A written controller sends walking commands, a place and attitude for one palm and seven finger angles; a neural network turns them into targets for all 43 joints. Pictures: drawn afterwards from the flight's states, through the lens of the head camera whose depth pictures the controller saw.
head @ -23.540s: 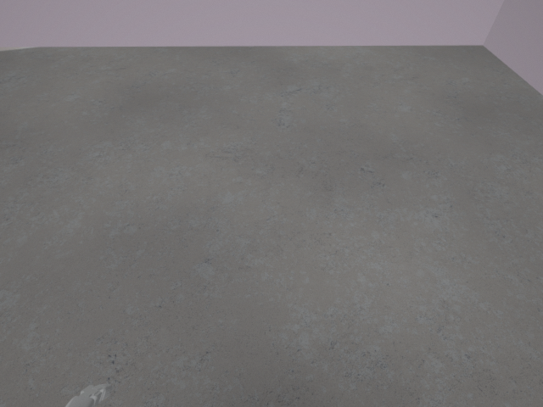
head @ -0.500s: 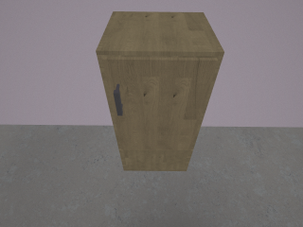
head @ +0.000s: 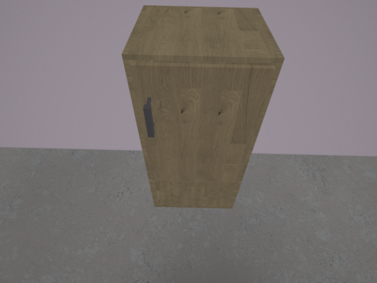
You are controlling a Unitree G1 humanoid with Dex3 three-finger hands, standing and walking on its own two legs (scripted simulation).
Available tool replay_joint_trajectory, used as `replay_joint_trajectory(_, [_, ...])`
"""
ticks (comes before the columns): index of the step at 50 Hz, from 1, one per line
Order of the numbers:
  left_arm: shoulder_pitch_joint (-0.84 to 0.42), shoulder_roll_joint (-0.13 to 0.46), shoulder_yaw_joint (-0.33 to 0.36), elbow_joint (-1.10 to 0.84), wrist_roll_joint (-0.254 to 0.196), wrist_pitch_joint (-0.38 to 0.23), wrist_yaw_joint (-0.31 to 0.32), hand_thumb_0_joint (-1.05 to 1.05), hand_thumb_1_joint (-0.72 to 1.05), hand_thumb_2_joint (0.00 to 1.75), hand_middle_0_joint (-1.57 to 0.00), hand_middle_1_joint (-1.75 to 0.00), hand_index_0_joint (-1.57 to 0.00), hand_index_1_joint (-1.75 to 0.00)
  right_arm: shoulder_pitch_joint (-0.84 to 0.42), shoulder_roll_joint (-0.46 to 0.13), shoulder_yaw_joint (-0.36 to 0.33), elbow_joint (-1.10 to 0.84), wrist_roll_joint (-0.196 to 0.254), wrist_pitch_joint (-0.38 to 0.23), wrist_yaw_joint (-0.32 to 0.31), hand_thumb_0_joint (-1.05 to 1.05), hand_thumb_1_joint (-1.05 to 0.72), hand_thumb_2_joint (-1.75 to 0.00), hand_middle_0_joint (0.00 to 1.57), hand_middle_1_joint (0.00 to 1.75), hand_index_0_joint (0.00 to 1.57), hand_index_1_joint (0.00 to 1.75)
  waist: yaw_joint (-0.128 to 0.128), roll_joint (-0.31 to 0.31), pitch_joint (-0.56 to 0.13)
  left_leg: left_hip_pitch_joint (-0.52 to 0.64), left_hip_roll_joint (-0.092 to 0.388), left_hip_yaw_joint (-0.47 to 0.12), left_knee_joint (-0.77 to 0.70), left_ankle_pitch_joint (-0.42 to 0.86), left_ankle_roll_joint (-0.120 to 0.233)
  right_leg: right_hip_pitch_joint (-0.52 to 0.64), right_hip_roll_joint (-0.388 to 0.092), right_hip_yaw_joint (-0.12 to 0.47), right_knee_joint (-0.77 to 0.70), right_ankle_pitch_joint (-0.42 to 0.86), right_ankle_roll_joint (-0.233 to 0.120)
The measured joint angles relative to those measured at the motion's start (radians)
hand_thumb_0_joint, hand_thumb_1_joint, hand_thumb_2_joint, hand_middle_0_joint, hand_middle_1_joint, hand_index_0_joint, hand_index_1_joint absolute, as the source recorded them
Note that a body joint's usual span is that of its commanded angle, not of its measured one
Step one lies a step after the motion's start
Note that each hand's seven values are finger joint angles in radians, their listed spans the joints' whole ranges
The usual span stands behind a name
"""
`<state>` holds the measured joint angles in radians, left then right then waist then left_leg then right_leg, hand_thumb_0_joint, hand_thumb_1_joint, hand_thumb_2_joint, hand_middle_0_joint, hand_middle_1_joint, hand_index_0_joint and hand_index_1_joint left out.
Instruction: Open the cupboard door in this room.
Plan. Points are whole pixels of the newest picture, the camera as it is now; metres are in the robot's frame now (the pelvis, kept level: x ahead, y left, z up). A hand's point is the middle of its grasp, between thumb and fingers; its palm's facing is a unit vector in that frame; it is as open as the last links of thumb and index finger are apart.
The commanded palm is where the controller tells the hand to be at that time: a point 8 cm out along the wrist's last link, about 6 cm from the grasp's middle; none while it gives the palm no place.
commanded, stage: look again from close up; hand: left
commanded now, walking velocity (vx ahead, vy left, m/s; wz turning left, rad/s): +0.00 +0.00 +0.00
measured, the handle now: (150, 117) +0.60 +0.14 -0.02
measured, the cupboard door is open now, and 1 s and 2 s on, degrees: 0 0 0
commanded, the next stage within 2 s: raise the hand with hooked fingers in 0.40 s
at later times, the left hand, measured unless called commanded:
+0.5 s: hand out of the picture +0.04 +0.17 -0.17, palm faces -0.02 -0.98 -0.18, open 7.4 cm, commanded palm +0.13 +0.22 -0.07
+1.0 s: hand (106, 275) +0.16 +0.18 -0.08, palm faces +0.14 -0.99 -0.03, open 9.0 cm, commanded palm +0.17 +0.24 -0.05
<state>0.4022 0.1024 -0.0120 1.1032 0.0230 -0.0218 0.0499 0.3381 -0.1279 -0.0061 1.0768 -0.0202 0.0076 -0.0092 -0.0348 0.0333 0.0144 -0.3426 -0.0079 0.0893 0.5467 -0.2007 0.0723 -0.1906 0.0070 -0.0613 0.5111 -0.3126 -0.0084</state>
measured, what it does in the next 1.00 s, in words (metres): lowers itself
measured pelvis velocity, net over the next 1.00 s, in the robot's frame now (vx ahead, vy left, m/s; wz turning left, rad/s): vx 0.01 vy -0.05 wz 0.04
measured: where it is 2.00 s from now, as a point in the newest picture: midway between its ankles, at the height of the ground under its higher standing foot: outside the picture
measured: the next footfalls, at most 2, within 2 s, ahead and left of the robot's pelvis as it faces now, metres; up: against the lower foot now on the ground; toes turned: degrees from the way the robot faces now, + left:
none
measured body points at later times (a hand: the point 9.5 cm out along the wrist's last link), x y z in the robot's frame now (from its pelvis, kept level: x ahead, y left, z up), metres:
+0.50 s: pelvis +0.03 +0.00 +0.00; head +0.04 +0.01 +0.45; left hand +0.05 +0.22 -0.16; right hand +0.05 -0.23 -0.15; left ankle +0.06 +0.07 -0.73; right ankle -0.02 -0.12 -0.73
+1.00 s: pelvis +0.01 -0.05 -0.09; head +0.05 -0.02 +0.36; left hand +0.15 +0.24 -0.07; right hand +0.25 -0.29 -0.12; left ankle +0.06 +0.07 -0.73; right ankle +0.01 -0.11 -0.73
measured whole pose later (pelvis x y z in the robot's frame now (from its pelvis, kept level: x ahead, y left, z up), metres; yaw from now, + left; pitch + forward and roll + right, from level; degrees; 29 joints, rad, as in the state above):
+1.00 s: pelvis +0.01 -0.05 -0.09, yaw +3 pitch +13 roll -2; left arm 0.49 0.24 0.24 0.16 -0.30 -0.52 -0.34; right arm 0.16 -0.28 -0.06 0.51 0.02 -0.22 -0.04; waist 0.03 -0.04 -0.15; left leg -0.93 0.03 0.00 1.18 -0.48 0.01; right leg -0.81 0.05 -0.15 1.16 -0.58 -0.10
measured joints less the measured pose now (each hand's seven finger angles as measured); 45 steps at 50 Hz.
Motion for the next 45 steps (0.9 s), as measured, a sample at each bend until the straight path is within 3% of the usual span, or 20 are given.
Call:
replay_joint_trajectory(9, [-0.030,0.015,0.002,-0.032,0.000,-0.007,-0.003,0.01,0.91,0.90,-0.20,-0.30,-0.20,-0.30,-0.014,-0.032,0.006,-0.009,0.003,-0.007,-0.010,0.02,-0.93,-0.90,0.20,0.30,0.20,0.29,0.025,-0.001,-0.041,0.037,-0.026,0.023,-0.013,-0.024,0.018,0.015,-0.028,0.022,0.025,-0.036,0.015])
replay_joint_trajectory(26, [-0.096,0.057,0.001,-0.042,-0.001,-0.001,-0.002,0.01,0.91,0.90,-0.20,-0.30,-0.20,-0.30,-0.078,-0.040,0.018,-0.002,0.012,-0.032,-0.015,0.01,-0.92,-0.90,0.20,0.30,0.20,0.29,0.026,-0.047,0.000,0.074,-0.016,0.031,-0.053,-0.027,0.006,0.060,-0.016,0.033,-0.042,-0.023,0.015])
replay_joint_trajectory(27, [-0.045,0.057,0.016,-0.206,-0.040,0.069,0.000,0.01,0.91,0.90,-0.20,-0.30,-0.20,-0.30,-0.061,-0.043,0.018,-0.051,0.024,-0.035,-0.015,0.01,-0.92,-0.89,0.20,0.30,0.20,0.29,0.018,-0.046,0.000,0.061,-0.015,0.024,-0.039,-0.033,0.005,0.053,-0.015,0.027,-0.037,-0.024,0.015])
replay_joint_trajectory(28, [0.017,0.065,0.033,-0.410,-0.068,0.103,0.013,0.02,0.92,0.90,-0.20,-0.30,-0.20,-0.30,-0.036,-0.044,0.023,-0.099,0.035,-0.075,-0.025,0.01,-0.92,-0.89,0.20,0.30,0.20,0.29,0.022,-0.054,-0.001,0.058,-0.020,0.025,-0.038,-0.035,0.002,0.034,-0.020,0.027,-0.007,-0.031,0.007])
replay_joint_trajectory(30, [0.084,0.090,0.040,-0.704,-0.104,0.049,0.057,0.03,0.92,0.89,-0.20,-0.31,-0.20,-0.31,-0.007,-0.050,0.024,-0.155,0.049,-0.170,-0.044,0.01,-0.92,-0.89,0.20,0.30,0.20,0.29,0.030,-0.067,-0.024,0.056,-0.038,0.030,-0.052,-0.027,-0.005,-0.021,-0.036,0.031,0.087,-0.049,-0.007])
replay_joint_trajectory(32, [0.071,0.098,0.045,-0.886,-0.143,0.008,0.076,0.03,0.91,0.88,-0.20,-0.32,-0.20,-0.32,-0.005,-0.067,0.016,-0.220,0.056,-0.216,-0.044,0.01,-0.91,-0.89,0.20,0.30,0.20,0.29,0.016,-0.058,-0.041,0.040,-0.057,0.019,-0.043,-0.021,-0.004,-0.067,-0.042,0.027,0.128,-0.055,-0.012])
replay_joint_trajectory(34, [0.003,0.093,0.062,-0.961,-0.161,-0.078,0.050,0.02,0.88,0.87,-0.20,-0.33,-0.20,-0.34,-0.027,-0.094,0.009,-0.284,0.050,-0.240,-0.040,0.01,-0.91,-0.89,0.20,0.30,0.20,0.30,-0.007,-0.034,-0.056,-0.018,-0.067,0.001,0.024,-0.040,-0.001,-0.116,-0.042,0.015,0.145,-0.078,-0.010])
replay_joint_trajectory(37, [-0.082,0.074,0.111,-0.945,-0.202,-0.250,-0.061,0.02,0.82,0.85,-0.20,-0.36,-0.20,-0.37,-0.084,-0.121,-0.003,-0.353,0.035,-0.237,-0.027,0.01,-0.91,-0.89,0.20,0.30,0.20,0.30,-0.015,-0.002,-0.118,-0.160,-0.042,-0.008,0.162,-0.092,-0.008,-0.243,-0.024,0.002,0.250,-0.099,-0.018])
replay_joint_trajectory(41, [-0.086,0.092,0.159,-0.892,-0.263,-0.466,-0.298,0.01,0.74,0.82,-0.21,-0.42,-0.21,-0.42,-0.145,-0.114,-0.025,-0.445,0.035,-0.228,-0.003,0.01,-0.91,-0.89,0.20,0.30,0.20,0.30,0.001,-0.053,-0.164,-0.341,-0.006,-0.004,0.346,-0.163,-0.021,-0.424,0.003,0.002,0.427,-0.166,-0.045])
replay_joint_trajectory(43, [-0.059,0.103,0.175,-0.854,-0.274,-0.498,-0.385,0.01,0.69,0.80,-0.21,-0.44,-0.21,-0.45,-0.160,-0.125,-0.034,-0.497,0.042,-0.223,0.001,0.01,-0.91,-0.89,0.20,0.30,0.20,0.30,0.010,-0.074,-0.167,-0.416,0.006,-0.018,0.429,-0.191,-0.039,-0.491,0.012,-0.012,0.500,-0.198,-0.060])
replay_joint_trajectory(45, [-0.017,0.115,0.192,-0.834,-0.284,-0.479,-0.426,0.01,0.64,0.78,-0.22,-0.47,-0.22,-0.48,-0.169,-0.141,-0.045,-0.542,0.043,-0.218,-0.002,0.01,-0.91,-0.90,0.20,0.30,0.20,0.30,0.023,-0.083,-0.166,-0.483,0.016,-0.034,0.503,-0.222,-0.045,-0.547,0.020,-0.030,0.562,-0.225,-0.071])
